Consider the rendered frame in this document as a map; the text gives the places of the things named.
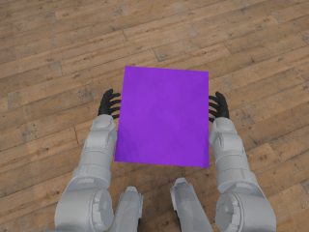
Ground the right robot thigh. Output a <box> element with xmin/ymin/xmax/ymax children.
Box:
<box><xmin>169</xmin><ymin>182</ymin><xmax>214</xmax><ymax>232</ymax></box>

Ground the carton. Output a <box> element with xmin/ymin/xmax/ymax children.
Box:
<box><xmin>114</xmin><ymin>66</ymin><xmax>210</xmax><ymax>168</ymax></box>

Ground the robot right upper arm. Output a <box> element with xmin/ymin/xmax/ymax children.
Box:
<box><xmin>214</xmin><ymin>190</ymin><xmax>285</xmax><ymax>232</ymax></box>

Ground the robot right forearm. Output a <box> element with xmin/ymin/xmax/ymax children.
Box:
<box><xmin>208</xmin><ymin>117</ymin><xmax>276</xmax><ymax>229</ymax></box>

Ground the left robot thigh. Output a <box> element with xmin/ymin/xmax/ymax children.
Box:
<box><xmin>108</xmin><ymin>190</ymin><xmax>144</xmax><ymax>232</ymax></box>

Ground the robot right hand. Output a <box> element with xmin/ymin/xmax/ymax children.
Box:
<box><xmin>209</xmin><ymin>91</ymin><xmax>230</xmax><ymax>123</ymax></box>

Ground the robot left upper arm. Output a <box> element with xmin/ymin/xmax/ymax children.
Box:
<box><xmin>41</xmin><ymin>187</ymin><xmax>114</xmax><ymax>232</ymax></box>

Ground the robot left hand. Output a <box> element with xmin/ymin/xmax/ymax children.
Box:
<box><xmin>98</xmin><ymin>88</ymin><xmax>122</xmax><ymax>119</ymax></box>

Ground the robot left forearm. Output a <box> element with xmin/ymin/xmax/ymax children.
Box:
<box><xmin>54</xmin><ymin>114</ymin><xmax>118</xmax><ymax>226</ymax></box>

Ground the robot thigh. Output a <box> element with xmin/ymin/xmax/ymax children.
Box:
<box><xmin>108</xmin><ymin>190</ymin><xmax>144</xmax><ymax>232</ymax></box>
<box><xmin>169</xmin><ymin>182</ymin><xmax>214</xmax><ymax>232</ymax></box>

